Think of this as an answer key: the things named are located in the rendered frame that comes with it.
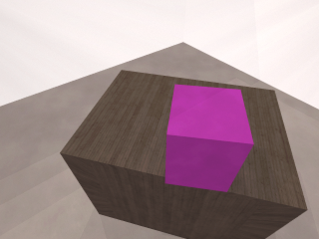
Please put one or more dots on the carton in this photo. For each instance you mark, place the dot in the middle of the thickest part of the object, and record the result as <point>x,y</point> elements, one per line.
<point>208,137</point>

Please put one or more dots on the pedestal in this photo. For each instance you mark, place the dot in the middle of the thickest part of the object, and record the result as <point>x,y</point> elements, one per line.
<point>118,156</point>

